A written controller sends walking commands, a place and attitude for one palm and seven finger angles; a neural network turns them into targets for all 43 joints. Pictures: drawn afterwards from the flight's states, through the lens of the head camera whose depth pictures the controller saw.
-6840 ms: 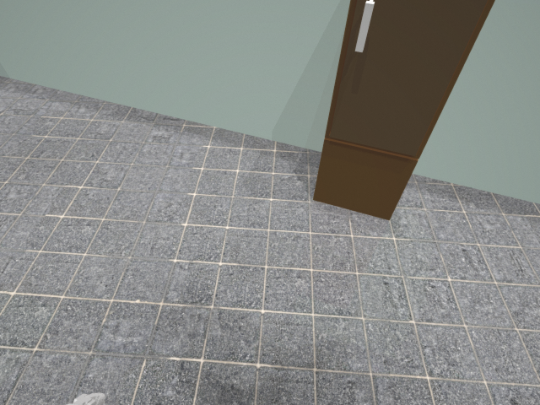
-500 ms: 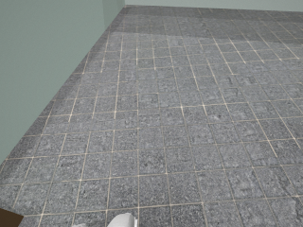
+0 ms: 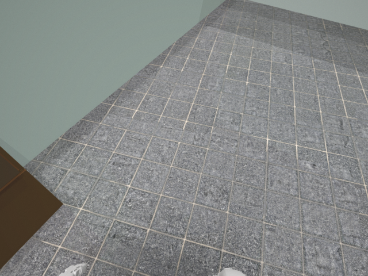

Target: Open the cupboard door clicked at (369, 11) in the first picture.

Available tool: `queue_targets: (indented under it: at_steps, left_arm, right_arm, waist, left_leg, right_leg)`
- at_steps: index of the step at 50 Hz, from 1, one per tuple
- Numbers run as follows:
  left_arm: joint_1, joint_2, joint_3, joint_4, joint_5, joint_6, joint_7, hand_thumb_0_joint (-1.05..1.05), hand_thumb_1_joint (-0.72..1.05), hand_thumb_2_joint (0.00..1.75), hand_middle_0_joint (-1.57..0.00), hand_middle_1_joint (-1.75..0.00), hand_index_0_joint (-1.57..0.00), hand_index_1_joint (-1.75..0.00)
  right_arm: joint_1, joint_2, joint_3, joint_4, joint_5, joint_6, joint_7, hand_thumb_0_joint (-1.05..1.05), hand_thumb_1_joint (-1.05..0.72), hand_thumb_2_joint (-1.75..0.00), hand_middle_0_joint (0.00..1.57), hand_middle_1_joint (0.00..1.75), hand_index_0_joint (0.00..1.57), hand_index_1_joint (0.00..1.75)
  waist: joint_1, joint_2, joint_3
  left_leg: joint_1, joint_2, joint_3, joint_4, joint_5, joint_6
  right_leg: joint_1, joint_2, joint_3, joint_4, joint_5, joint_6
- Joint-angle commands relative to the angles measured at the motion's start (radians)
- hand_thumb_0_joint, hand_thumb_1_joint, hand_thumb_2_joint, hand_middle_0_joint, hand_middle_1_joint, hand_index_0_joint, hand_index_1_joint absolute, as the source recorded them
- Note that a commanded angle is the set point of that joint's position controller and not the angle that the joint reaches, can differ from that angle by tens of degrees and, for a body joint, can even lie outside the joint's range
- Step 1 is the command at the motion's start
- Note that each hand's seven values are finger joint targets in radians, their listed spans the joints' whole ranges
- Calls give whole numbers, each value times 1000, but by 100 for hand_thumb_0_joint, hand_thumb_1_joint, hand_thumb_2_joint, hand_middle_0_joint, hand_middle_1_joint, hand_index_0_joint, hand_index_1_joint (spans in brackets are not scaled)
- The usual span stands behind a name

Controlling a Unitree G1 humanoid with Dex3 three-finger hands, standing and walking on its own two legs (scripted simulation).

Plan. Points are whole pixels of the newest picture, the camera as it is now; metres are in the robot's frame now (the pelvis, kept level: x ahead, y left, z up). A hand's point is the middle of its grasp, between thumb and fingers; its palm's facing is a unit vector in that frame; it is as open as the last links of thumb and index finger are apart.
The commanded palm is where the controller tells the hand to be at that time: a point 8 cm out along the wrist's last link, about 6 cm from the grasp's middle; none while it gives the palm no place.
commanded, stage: turn to face it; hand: left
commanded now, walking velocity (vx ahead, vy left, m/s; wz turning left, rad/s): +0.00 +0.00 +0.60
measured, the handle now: out of the picture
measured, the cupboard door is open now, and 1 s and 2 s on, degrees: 0 0 0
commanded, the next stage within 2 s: take the last steps up to it in 1.62 s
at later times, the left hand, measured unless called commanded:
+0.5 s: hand out of the picture -0.03 +0.20 -0.17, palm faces +0.35 -0.91 -0.23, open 7.4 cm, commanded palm none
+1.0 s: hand out of the picture -0.04 +0.23 -0.14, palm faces +0.56 -0.79 -0.25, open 7.4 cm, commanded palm none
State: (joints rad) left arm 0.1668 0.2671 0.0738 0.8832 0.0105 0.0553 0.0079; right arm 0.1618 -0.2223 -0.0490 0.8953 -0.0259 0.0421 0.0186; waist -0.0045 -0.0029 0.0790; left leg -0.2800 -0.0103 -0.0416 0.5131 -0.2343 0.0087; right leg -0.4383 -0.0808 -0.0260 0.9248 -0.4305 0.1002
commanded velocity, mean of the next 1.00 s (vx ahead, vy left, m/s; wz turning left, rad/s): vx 0.00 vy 0.00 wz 0.60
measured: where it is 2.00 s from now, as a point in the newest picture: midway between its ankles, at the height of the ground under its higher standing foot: outside the picture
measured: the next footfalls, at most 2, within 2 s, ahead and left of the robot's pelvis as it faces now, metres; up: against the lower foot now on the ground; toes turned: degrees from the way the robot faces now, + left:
right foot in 0.10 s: +0.05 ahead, -0.14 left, +0.00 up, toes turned +1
left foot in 0.52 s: -0.02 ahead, +0.12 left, +0.00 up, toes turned +27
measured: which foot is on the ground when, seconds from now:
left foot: down 0.00-0.10, up 0.12-0.50, down 0.52-1.00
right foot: up 0.00-0.08, down 0.10-0.52, up 0.54-1.00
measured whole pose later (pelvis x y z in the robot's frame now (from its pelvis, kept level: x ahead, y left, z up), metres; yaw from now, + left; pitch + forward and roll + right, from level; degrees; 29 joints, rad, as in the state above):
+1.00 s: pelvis -0.04 -0.01 +0.00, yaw +35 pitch +0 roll -1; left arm 0.11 0.23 0.05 0.85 0.00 0.04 0.02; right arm 0.22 -0.22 -0.06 0.92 -0.03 0.05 0.02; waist -0.05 0.02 0.06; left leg -0.33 -0.07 -0.13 0.51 -0.18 0.03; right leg -0.33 -0.02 0.00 0.73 -0.42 0.08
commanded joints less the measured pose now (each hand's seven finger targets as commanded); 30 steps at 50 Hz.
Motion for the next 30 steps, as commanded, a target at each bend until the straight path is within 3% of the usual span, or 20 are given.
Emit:
queue_targets:
  at_steps: [1,3,4,5,6,7,9,10,11,15,21,23,24,25,26,27,28,29,30]
  left_arm:
    - [19,51,12,-92,-5,-35,9,0,90,90,-20,-30,-20,-30]
    - [109,72,17,-78,-4,-48,13,0,90,90,-20,-30,-20,-30]
    - [148,120,26,-73,3,-60,18,0,90,90,-20,-30,-20,-30]
    - [146,224,47,-82,22,-70,27,0,90,90,-20,-30,-20,-30]
    - [132,223,38,-95,10,-62,28,0,90,90,-20,-30,-20,-30]
    - [72,187,37,-103,9,-63,30,0,90,90,-20,-30,-20,-30]
    - [-28,120,16,-121,11,-62,28,0,90,90,-20,-30,-20,-30]
    - [-32,105,8,-123,13,-66,27,0,90,90,-20,-30,-20,-30]
    - [-15,103,7,-115,13,-68,27,0,90,90,-20,-30,-20,-30]
    - [63,127,11,-79,16,-64,29,0,90,90,-20,-30,-20,-30]
    - [100,176,32,-49,23,-52,25,0,90,90,-20,-30,-20,-30]
    - [88,177,36,-36,20,-46,22,0,90,90,-20,-30,-20,-30]
    - [90,172,38,-38,13,-41,18,0,90,90,-20,-30,-20,-30]
    - [86,152,37,-45,4,-36,14,0,90,90,-20,-30,-20,-30]
    - [79,85,25,-86,-4,-31,5,0,90,90,-20,-30,-20,-30]
    - [-6,68,8,-127,7,-27,7,0,90,90,-20,-30,-20,-30]
    - [-41,69,9,-120,9,-18,16,0,90,90,-20,-30,-20,-30]
    - [-60,71,16,-108,4,-21,14,0,90,90,-20,-30,-20,-30]
    - [-47,76,20,-89,4,-23,7,0,90,90,-20,-30,-20,-30]
  right_arm:
    - [-6,-225,-76,-80,-3,-13,-14,0,-90,-90,20,30,20,30]
    - [-39,-213,-77,-90,5,-9,-12,0,-90,-90,20,30,20,30]
    - [-27,-169,-72,-98,13,-11,-8,0,-90,-90,20,30,20,30]
    - [8,-84,-56,-122,17,-12,-3,0,-90,-90,20,30,20,30]
    - [-9,-140,-68,-123,3,-5,-6,0,-90,-90,20,30,20,30]
    - [-20,-138,-73,-106,2,4,-2,0,-90,-90,20,30,20,30]
    - [3,-130,-69,-64,0,15,13,0,-90,-90,20,30,20,30]
    - [23,-118,-64,-54,1,16,18,0,-90,-90,20,30,20,30]
    - [24,-114,-61,-50,2,19,20,0,-90,-90,20,30,20,30]
    - [-29,-103,-52,-51,6,24,21,0,-90,-90,20,30,20,30]
    - [-72,-84,-33,-67,16,5,19,0,-90,-90,20,30,20,30]
    - [-24,-90,-33,-62,15,-4,14,0,-90,-90,20,30,20,30]
    - [11,-105,-37,-56,13,-9,13,0,-90,-90,20,30,20,30]
    - [75,-155,-51,-41,11,-20,13,0,-90,-90,20,30,20,30]
    - [126,-277,-80,-45,3,-27,7,0,-90,-90,20,30,20,30]
    - [190,-329,-89,-22,6,-20,0,0,-90,-90,20,30,20,30]
    - [198,-304,-84,-9,7,-26,-14,0,-90,-90,20,30,20,30]
    - [139,-270,-77,-23,4,-25,-24,0,-90,-90,20,30,20,30]
    - [70,-236,-64,-43,3,-27,-26,0,-90,-90,20,30,20,30]
  waist:
    - [-15,183,-124]
    - [34,149,-141]
    - [53,17,-162]
    - [48,-317,-159]
    - [54,-264,-151]
    - [28,-244,-109]
    - [-20,-146,-33]
    - [-26,-155,-38]
    - [-18,-186,-38]
    - [20,-182,-53]
    - [53,-213,-93]
    - [28,-207,-117]
    - [8,-166,-133]
    - [-33,-46,-177]
    - [-60,277,-184]
    - [-97,289,-171]
    - [-95,300,-198]
    - [-82,256,-148]
    - [-50,202,-104]
  left_leg:
    - [47,210,-280,-118,322,147]
    - [-48,167,-270,-33,275,104]
    - [-155,96,-212,84,127,43]
    - [-364,-69,-15,348,-285,-52]
    - [-330,-25,-53,539,-363,-46]
    - [-315,-5,-63,647,-315,-43]
    - [-304,33,-20,736,-177,-59]
    - [-298,33,0,731,-144,-69]
    - [-291,36,16,717,-132,-77]
    - [-271,45,65,573,-165,-93]
    - [-140,43,144,274,-226,-73]
    - [-64,36,162,129,-160,-62]
    - [27,31,165,18,-58,-52]
    - [180,77,96,-106,79,-29]
    - [322,344,-280,-150,398,95]
    - [273,461,-359,-166,523,205]
    - [255,418,-360,-156,477,205]
    - [192,376,-321,-168,365,194]
    - [137,317,-258,-181,306,169]
  right_leg:
    - [99,51,-15,-204,9,-18]
    - [271,55,-24,-427,170,-24]
    - [402,-48,68,-583,206,-46]
    - [496,-355,390,-664,285,-163]
    - [347,-431,387,-667,284,-236]
    - [261,-376,352,-676,230,-239]
    - [201,-271,155,-638,266,-205]
    - [216,-239,83,-619,330,-193]
    - [225,-232,48,-616,359,-189]
    - [306,-255,-8,-606,426,-205]
    - [336,-311,-57,-528,542,-223]
    - [333,-306,-97,-453,550,-189]
    - [286,-286,-135,-387,507,-150]
    - [180,-256,-165,-238,412,-101]
    - [-113,-107,-200,-10,-45,-11]
    - [-176,-67,-106,148,-264,-8]
    - [-191,-67,-13,223,-217,-17]
    - [-201,-64,4,266,-146,-15]
    - [-185,-64,15,269,-57,-13]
